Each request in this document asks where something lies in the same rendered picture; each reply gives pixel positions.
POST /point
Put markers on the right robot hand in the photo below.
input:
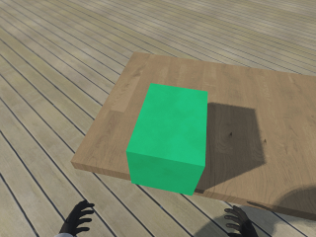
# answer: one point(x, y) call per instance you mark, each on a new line
point(245, 226)

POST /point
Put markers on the carton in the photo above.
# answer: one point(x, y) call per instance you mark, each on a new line
point(167, 147)

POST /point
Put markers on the left robot hand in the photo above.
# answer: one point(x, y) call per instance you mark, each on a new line
point(72, 221)

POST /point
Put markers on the table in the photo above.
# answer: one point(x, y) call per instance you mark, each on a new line
point(260, 147)

